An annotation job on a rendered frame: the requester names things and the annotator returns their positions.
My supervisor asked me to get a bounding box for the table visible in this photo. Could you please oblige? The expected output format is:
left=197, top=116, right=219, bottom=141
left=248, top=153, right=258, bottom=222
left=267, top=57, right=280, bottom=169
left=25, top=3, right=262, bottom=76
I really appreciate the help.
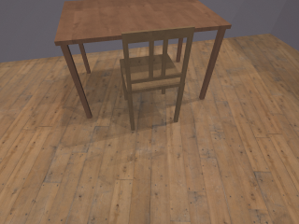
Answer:
left=54, top=0, right=232, bottom=119

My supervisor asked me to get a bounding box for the chair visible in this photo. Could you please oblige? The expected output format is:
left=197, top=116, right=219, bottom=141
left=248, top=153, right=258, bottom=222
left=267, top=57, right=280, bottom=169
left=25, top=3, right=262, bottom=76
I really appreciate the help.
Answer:
left=120, top=25, right=195, bottom=131

